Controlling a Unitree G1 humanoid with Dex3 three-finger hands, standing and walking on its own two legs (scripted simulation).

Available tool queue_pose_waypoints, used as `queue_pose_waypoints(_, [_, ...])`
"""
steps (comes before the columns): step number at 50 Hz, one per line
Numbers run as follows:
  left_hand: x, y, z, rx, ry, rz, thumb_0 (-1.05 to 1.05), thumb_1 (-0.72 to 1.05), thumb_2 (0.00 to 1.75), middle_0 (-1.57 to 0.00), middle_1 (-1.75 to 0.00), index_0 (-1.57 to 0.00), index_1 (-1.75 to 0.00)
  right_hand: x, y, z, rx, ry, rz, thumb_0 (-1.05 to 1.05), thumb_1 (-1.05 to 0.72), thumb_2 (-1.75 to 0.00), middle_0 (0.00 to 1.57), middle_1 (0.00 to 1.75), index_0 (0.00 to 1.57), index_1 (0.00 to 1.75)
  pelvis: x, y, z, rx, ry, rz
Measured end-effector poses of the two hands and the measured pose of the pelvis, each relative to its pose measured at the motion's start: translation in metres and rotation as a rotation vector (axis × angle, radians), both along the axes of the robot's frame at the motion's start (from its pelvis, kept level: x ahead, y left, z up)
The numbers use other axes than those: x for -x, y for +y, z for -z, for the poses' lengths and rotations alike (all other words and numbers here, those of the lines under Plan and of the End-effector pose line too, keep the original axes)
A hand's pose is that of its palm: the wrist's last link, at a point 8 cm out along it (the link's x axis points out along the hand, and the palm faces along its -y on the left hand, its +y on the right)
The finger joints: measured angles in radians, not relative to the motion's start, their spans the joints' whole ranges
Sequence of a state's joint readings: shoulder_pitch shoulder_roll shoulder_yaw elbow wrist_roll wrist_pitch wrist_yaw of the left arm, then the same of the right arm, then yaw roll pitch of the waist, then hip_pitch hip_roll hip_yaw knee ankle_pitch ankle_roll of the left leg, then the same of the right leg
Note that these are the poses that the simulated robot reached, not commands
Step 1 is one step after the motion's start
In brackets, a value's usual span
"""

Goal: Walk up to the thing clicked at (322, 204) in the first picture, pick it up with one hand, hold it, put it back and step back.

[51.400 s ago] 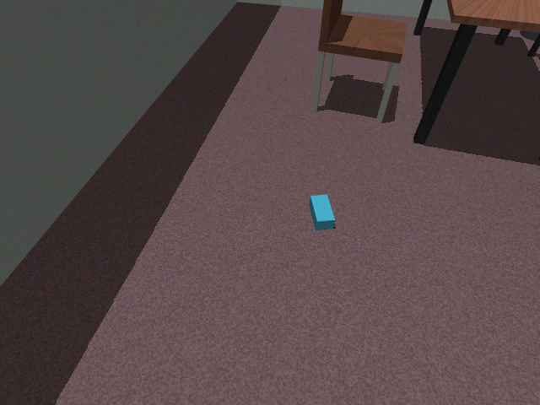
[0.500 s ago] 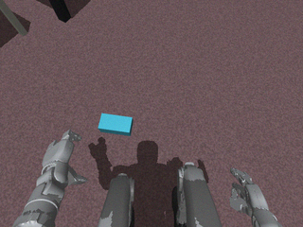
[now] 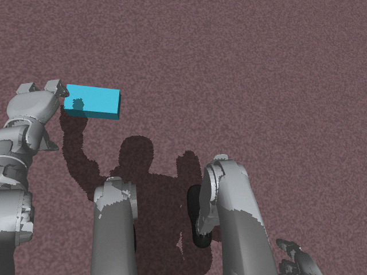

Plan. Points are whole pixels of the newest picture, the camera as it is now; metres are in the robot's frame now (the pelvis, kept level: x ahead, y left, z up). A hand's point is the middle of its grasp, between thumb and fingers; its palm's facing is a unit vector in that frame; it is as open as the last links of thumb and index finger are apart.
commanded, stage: rise first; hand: left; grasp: from above
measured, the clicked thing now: (94, 102) +0.60 +0.17 -0.37
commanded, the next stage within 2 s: none
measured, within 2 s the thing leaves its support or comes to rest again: neither
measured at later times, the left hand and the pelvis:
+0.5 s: hand (61, 109) +0.52 +0.23 -0.21, palm faces -0.50 +0.01 -0.86, open 14.0 cm; pelvis +0.01 +0.01 -0.03, yaw -2 degrees
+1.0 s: hand (68, 104) +0.54 +0.22 -0.24, palm faces -0.46 +0.03 -0.89, open 13.8 cm; pelvis +0.01 +0.01 -0.06, yaw -4 degrees
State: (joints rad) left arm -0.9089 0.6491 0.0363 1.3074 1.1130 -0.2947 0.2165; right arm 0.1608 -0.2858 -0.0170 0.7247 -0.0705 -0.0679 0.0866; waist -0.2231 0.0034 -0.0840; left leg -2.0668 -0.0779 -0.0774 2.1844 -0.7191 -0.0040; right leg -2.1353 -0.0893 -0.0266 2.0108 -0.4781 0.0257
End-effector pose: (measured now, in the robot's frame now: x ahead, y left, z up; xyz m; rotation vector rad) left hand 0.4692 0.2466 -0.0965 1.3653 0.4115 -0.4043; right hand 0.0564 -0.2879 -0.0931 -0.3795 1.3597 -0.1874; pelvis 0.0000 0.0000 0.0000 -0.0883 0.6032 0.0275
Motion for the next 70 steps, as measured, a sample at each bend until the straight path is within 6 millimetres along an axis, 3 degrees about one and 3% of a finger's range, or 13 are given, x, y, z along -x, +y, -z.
queue_pose_waypoints(7, [-0.022, -0.002, 0.024, -0.035, -0.019, 0.065, 0.0, -0.46, 1.0, -0.05, -1.01, -0.07, -0.99, 0.02, 0.017, 0.007, 0.002, 0.083, 0.021, 0.0, -0.85, -0.88, 0.2, 0.3, 0.21, 0.3, -0.003, 0.01, 0.015, 0.027, 0.027, -0.007])
queue_pose_waypoints(19, [-0.054, -0.012, 0.047, -0.095, -0.025, 0.139, 0.0, -0.45, 0.98, -0.06, -0.97, -0.07, -0.94, 0.04, 0.033, 0.016, -0.033, 0.176, 0.043, 0.0, -0.88, -0.89, 0.2, 0.3, 0.21, 0.3, -0.01, 0.016, 0.028, 0.05, 0.049, -0.003])
queue_pose_waypoints(39, [-0.071, -0.023, 0.078, -0.105, -0.059, 0.192, 0.0, -0.45, 0.97, -0.07, -0.96, -0.09, -0.93, 0.055, 0.014, 0.02, 0.015, 0.228, 0.02, 0.0, -0.9, -0.89, 0.2, 0.3, 0.21, 0.3, -0.008, 0.007, 0.052, 0.053, 0.036, 0.013])
queue_pose_waypoints(54, [-0.083, -0.028, 0.092, -0.121, -0.054, 0.169, 0.0, -0.4, 0.91, -0.08, -1.0, -0.12, -0.95, 0.057, 0.03, 0.031, -0.009, 0.216, 0.03, -0.01, -0.9, -0.89, 0.2, 0.3, 0.21, 0.3, -0.008, 0.01, 0.062, 0.066, 0.038, 0.02])
queue_pose_waypoints(70, [-0.084, -0.033, 0.102, -0.105, -0.045, 0.191, 0.0, -0.39, 0.9, -0.09, -1.0, -0.13, -0.95, 0.068, 0.033, 0.023, 0.004, 0.24, 0.019, -0.01, -0.9, -0.89, 0.2, 0.3, 0.21, 0.3, -0.006, 0.012, 0.064, 0.081, 0.026, 0.024])
